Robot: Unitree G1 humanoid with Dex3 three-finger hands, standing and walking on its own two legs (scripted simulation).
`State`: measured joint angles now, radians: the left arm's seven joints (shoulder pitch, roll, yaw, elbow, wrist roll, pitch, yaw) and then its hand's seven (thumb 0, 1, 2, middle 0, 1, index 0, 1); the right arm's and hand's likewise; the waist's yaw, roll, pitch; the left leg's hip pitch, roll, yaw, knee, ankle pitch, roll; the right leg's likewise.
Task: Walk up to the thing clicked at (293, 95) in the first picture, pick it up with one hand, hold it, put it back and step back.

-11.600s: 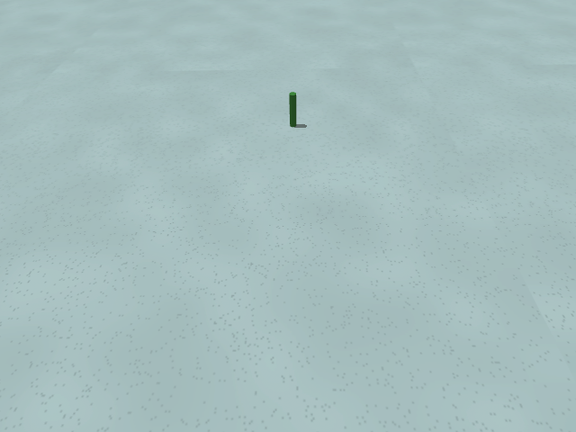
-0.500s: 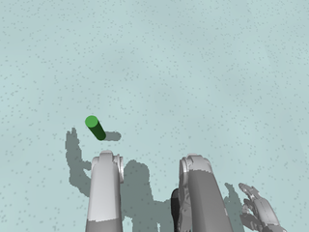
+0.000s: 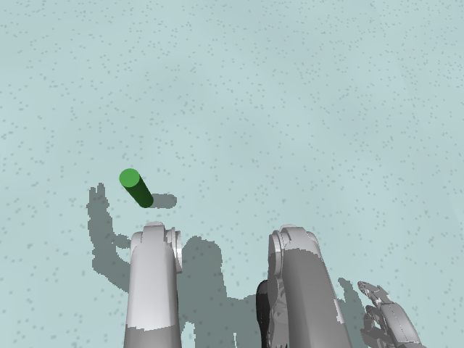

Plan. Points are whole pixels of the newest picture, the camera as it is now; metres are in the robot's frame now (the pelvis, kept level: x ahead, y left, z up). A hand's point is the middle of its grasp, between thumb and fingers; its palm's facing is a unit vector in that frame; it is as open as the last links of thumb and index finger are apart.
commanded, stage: go down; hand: left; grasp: from the side
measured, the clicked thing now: (138, 191) +0.43 +0.23 -0.30
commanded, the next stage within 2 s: approach in 0.10 s
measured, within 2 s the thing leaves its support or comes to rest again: neither
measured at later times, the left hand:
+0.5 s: hand (2, 179) +0.37 +0.39 -0.07, palm faces +0.19 -0.98 +0.00, open 17.5 cm
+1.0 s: hand (106, 193) +0.40 +0.29 -0.25, palm faces +0.03 -1.00 +0.07, open 17.6 cm
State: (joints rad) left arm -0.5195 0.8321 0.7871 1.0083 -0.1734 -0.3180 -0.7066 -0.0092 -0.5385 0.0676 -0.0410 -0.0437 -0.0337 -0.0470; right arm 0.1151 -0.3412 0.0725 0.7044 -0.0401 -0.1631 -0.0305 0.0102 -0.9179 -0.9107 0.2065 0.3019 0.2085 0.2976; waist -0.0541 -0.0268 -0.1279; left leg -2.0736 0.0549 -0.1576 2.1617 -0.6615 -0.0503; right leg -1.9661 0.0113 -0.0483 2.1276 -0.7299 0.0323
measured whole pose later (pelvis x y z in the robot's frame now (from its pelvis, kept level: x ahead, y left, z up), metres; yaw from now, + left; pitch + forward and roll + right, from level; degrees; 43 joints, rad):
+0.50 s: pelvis -0.01 +0.00 -0.05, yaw -2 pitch +30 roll -7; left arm -0.60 0.85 0.78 1.23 -0.27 -0.55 -0.75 -0.01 -0.56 0.02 -0.07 -0.06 -0.05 -0.07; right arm 0.07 -0.36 0.13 0.69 -0.08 -0.19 0.00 0.01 -0.91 -0.91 0.21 0.30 0.21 0.30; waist -0.09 -0.07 -0.06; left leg -2.18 0.06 -0.18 2.31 -0.66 -0.05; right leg -2.07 0.03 -0.05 2.27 -0.72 0.04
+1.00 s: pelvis +0.00 +0.01 -0.12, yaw -8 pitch +19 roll -12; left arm -0.56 0.74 0.65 1.30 -0.26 -0.85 -0.61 -0.01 -0.58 0.03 -0.07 -0.09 -0.06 -0.09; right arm -0.12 -0.34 0.33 0.66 -0.24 -0.09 0.06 0.01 -0.93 -0.91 0.21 0.30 0.21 0.30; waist -0.17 -0.18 0.15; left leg -2.26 0.04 -0.33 2.61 -0.72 -0.06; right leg -2.11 0.09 -0.13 2.47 -0.73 0.07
